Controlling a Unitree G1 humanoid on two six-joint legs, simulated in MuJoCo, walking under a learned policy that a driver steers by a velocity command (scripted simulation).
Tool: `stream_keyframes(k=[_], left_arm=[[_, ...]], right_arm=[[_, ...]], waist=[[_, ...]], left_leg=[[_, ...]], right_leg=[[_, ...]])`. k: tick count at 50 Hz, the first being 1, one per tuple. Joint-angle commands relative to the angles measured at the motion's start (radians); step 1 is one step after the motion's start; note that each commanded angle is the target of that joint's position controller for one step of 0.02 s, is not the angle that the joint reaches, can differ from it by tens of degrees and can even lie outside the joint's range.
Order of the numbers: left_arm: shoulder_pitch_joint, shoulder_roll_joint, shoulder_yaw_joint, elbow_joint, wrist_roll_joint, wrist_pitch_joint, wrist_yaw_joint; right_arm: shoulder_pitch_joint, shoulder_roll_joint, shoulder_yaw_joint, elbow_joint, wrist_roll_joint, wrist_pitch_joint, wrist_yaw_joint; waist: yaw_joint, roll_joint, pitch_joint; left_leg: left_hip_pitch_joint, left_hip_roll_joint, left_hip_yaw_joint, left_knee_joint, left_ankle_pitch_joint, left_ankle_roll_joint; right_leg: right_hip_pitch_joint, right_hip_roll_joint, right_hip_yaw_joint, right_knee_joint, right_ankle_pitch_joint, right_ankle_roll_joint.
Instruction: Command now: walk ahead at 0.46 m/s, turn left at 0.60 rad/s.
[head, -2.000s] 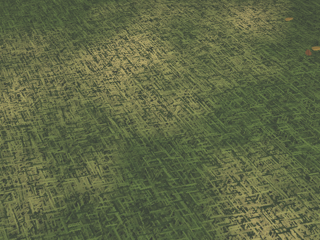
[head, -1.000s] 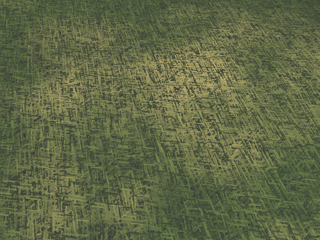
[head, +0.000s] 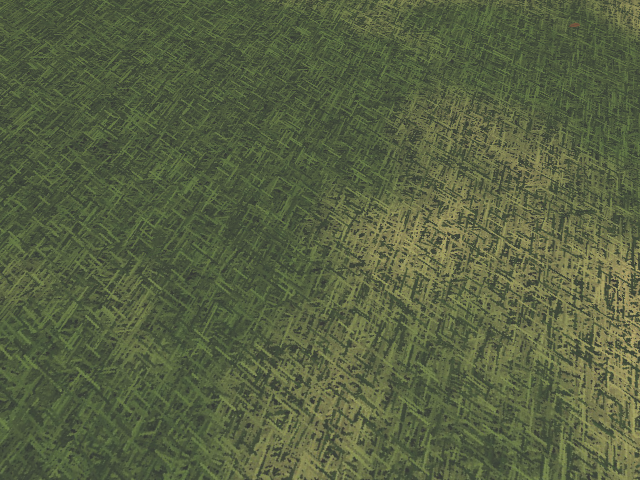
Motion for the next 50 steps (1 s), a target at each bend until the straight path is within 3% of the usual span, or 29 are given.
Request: stream_keyframes(k=[1,3,6,9,11,13,14,15,16,17,18,19,20,21,22,23,25,28,31,33,36,37,38,39,40,41,43,45,50], left_arm=[[-0.057,0.096,0.029,-0.089,0.015,-0.010,-0.005],[-0.131,0.068,0.018,-0.116,0.016,-0.003,-0.004],[-0.255,0.028,0.002,-0.152,0.006,-0.007,-0.016],[-0.344,0.031,0.000,-0.184,-0.004,-0.015,-0.032],[-0.352,0.040,0.002,-0.187,-0.004,-0.023,-0.041],[-0.327,0.052,0.008,-0.181,-0.005,-0.027,-0.043],[-0.286,0.067,0.015,-0.173,-0.003,-0.027,-0.039],[-0.209,0.093,0.029,-0.157,0.000,-0.027,-0.031],[-0.081,0.122,0.042,-0.135,0.003,-0.026,-0.023],[0.095,0.165,0.048,-0.117,0.021,-0.023,-0.015],[0.184,0.202,0.062,-0.060,0.012,-0.016,-0.026],[0.202,0.106,0.041,-0.056,-0.012,-0.013,-0.029],[0.121,0.070,0.030,-0.064,-0.016,-0.009,-0.021],[0.041,0.067,0.023,-0.071,-0.002,-0.004,-0.017],[0.004,0.059,0.019,-0.067,0.009,-0.004,-0.017],[-0.005,0.046,0.012,-0.062,0.022,-0.009,-0.017],[-0.014,0.023,0.002,-0.037,0.015,-0.019,-0.019],[-0.028,0.078,0.012,-0.006,0.002,-0.008,-0.010],[0.013,0.116,0.022,0.018,-0.013,0.026,0.003],[0.034,0.132,0.026,0.027,-0.022,0.043,0.007],[0.018,0.132,0.026,0.024,-0.034,0.063,0.018],[0.023,0.111,0.020,0.022,-0.033,0.064,0.020],[0.044,0.063,0.005,0.007,-0.015,0.060,0.020],[0.149,-0.001,-0.014,0.003,0.001,0.055,0.018],[0.164,0.044,-0.006,0.005,-0.021,0.066,0.024],[0.140,0.106,0.016,0.003,-0.029,0.083,0.030],[0.116,0.114,0.032,0.007,-0.025,0.129,0.049],[0.118,0.087,0.031,-0.007,-0.020,0.159,0.055],[0.039,0.041,0.014,-0.070,-0.014,0.164,0.034]], right_arm=[[-0.021,-0.171,-0.043,-0.071,-0.001,-0.024,-0.022],[0.013,-0.181,-0.047,-0.050,0.005,-0.025,-0.035],[0.070,-0.180,-0.049,-0.017,0.010,-0.020,-0.047],[0.135,-0.177,-0.050,0.019,0.019,-0.017,-0.052],[0.150,-0.167,-0.048,0.038,0.018,-0.011,-0.059],[0.153,-0.165,-0.050,0.054,0.011,-0.002,-0.063],[0.147,-0.169,-0.052,0.055,0.008,0.002,-0.063],[0.140,-0.176,-0.054,0.053,0.004,0.007,-0.061],[0.112,-0.174,-0.049,0.042,0.000,0.010,-0.056],[0.105,-0.134,-0.032,0.014,-0.019,0.011,-0.052],[0.308,-0.020,-0.001,0.041,0.002,0.002,-0.042],[0.272,-0.115,-0.012,0.061,0.019,-0.007,-0.040],[0.115,-0.172,-0.029,0.025,0.032,-0.013,-0.037],[0.016,-0.167,-0.025,-0.002,0.022,-0.019,-0.042],[-0.025,-0.158,-0.029,-0.013,0.003,-0.023,-0.043],[-0.010,-0.144,-0.031,-0.012,-0.004,-0.020,-0.041],[0.035,-0.086,-0.018,0.002,-0.003,-0.011,-0.043],[-0.015,-0.038,0.005,-0.018,-0.022,-0.003,-0.043],[-0.099,-0.058,0.004,-0.030,-0.018,-0.006,-0.035],[-0.155,-0.083,-0.003,-0.045,-0.017,-0.004,-0.034],[-0.158,-0.117,-0.021,-0.050,-0.020,-0.008,-0.036],[-0.137,-0.141,-0.032,-0.044,-0.025,-0.012,-0.041],[-0.100,-0.200,-0.046,-0.052,-0.039,-0.014,-0.052],[-0.080,-0.245,-0.057,-0.065,-0.049,0.004,-0.064],[-0.046,-0.190,-0.047,-0.056,-0.040,0.021,-0.060],[-0.067,-0.157,-0.038,-0.059,-0.030,0.027,-0.056],[-0.179,-0.119,-0.024,-0.070,-0.023,0.027,-0.051],[-0.240,-0.126,-0.027,-0.063,-0.034,0.028,-0.050],[-0.252,-0.146,-0.038,-0.038,-0.031,0.032,-0.066]], waist=[[0.011,0.116,-0.015],[-0.003,0.101,0.009],[-0.045,0.127,0.031],[-0.071,0.121,0.048],[-0.069,0.128,0.046],[-0.053,0.149,0.040],[-0.034,0.166,0.016],[0.003,0.182,-0.044],[0.078,0.180,-0.144],[0.141,0.102,-0.307],[0.057,-0.250,-0.473],[0.094,-0.165,-0.422],[0.109,-0.064,-0.234],[0.083,0.038,-0.111],[0.051,0.058,-0.045],[0.017,0.036,-0.048],[-0.017,-0.011,-0.066],[-0.018,-0.038,-0.086],[0.014,-0.045,-0.115],[0.027,-0.045,-0.098],[-0.003,-0.049,-0.078],[-0.016,-0.035,-0.079],[-0.016,0.053,-0.143],[0.018,0.259,-0.230],[-0.017,0.298,-0.282],[-0.018,0.220,-0.241],[0.015,0.174,-0.156],[0.043,0.199,-0.107],[0.019,0.192,-0.121]], left_leg=[[0.147,0.231,-0.297,-0.254,0.225,0.184],[0.114,0.201,-0.247,-0.251,0.305,0.168],[0.060,0.163,-0.214,-0.244,0.284,0.128],[0.096,0.186,-0.265,-0.220,0.258,0.113],[0.161,0.214,-0.283,-0.189,0.279,0.105],[0.226,0.240,-0.291,-0.144,0.390,0.094],[0.258,0.237,-0.287,-0.090,0.537,0.084],[0.277,0.219,-0.276,0.006,0.740,0.070],[0.233,0.177,-0.238,0.174,0.829,0.043],[0.041,0.118,-0.230,0.445,0.586,0.020],[-0.339,-0.063,-0.175,0.830,-0.265,-0.059],[-0.444,-0.024,-0.226,0.932,-0.321,-0.059],[-0.489,0.021,-0.196,0.938,-0.243,-0.058],[-0.457,0.056,-0.148,0.896,-0.177,-0.062],[-0.427,0.079,-0.126,0.849,-0.157,-0.072],[-0.360,0.105,-0.117,0.809,-0.152,-0.077],[-0.306,0.117,-0.095,0.680,-0.150,-0.097],[-0.228,0.120,-0.045,0.430,-0.044,-0.123],[-0.136,0.073,-0.022,0.260,0.161,-0.130],[-0.130,0.055,-0.033,0.191,0.187,-0.125],[-0.049,0.043,-0.043,0.035,0.235,-0.094],[0.026,0.068,-0.053,-0.033,0.317,-0.069],[0.161,0.208,-0.157,-0.022,0.573,-0.014],[0.345,0.428,-0.337,0.026,0.850,0.127],[0.341,0.496,-0.432,-0.006,0.790,0.218],[0.293,0.448,-0.390,-0.037,0.630,0.206],[0.159,0.371,-0.260,-0.084,0.421,0.152],[0.012,0.326,-0.158,-0.137,0.341,0.145],[0.005,0.335,-0.044,-0.148,0.329,0.161]], right_leg=[[-0.200,-0.016,0.036,-0.109,0.142,0.022],[-0.190,0.013,0.027,-0.255,0.240,0.045],[-0.107,0.065,0.012,-0.464,0.387,0.049],[-0.076,0.087,0.032,-0.572,0.432,0.028],[-0.061,0.084,0.041,-0.619,0.445,0.005],[-0.032,0.084,0.035,-0.627,0.376,-0.019],[0.018,0.100,0.015,-0.624,0.312,-0.037],[0.125,0.128,-0.020,-0.620,0.263,-0.062],[0.326,0.104,-0.023,-0.625,0.311,-0.102],[0.654,-0.060,0.157,-0.558,0.345,-0.172],[1.031,-0.310,0.662,-0.631,0.152,-0.361],[0.984,-0.301,0.785,-0.747,-0.048,-0.329],[0.819,-0.264,0.613,-0.778,-0.059,-0.287],[0.635,-0.227,0.488,-0.802,0.134,-0.263],[0.507,-0.203,0.397,-0.807,0.381,-0.264],[0.440,-0.175,0.320,-0.812,0.574,-0.258],[0.393,-0.141,0.212,-0.826,0.780,-0.257],[0.328,-0.116,0.113,-0.838,0.900,-0.257],[0.320,-0.076,0.087,-0.822,0.804,-0.221],[0.334,-0.083,0.122,-0.795,0.689,-0.206],[0.326,-0.077,0.198,-0.711,0.469,-0.163],[0.298,-0.045,0.205,-0.654,0.386,-0.127],[0.231,0.018,0.172,-0.522,0.219,-0.076],[0.043,0.124,0.081,-0.302,-0.263,-0.012],[-0.037,0.133,0.057,-0.097,-0.462,0.027],[-0.077,0.102,0.072,0.026,-0.416,0.046],[-0.090,0.055,0.072,0.084,-0.291,0.076],[-0.008,0.047,0.038,0.073,-0.199,0.097],[0.093,0.017,-0.003,-0.165,-0.104,0.078]])
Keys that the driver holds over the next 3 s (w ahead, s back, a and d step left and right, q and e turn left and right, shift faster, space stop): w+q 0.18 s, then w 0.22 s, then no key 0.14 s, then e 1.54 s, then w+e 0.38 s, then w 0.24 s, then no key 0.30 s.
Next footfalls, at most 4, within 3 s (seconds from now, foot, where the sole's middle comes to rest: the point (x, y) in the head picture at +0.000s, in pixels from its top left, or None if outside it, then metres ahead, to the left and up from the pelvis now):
0.32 right None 0.41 -0.07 -0.78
0.76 left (218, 456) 0.52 0.18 -0.78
1.16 right None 0.47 -0.07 -0.78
1.64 left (239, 448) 0.54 0.14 -0.78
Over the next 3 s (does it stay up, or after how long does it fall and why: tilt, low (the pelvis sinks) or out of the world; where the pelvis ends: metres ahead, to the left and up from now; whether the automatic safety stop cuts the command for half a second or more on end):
stays up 0.62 -0.23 -0.02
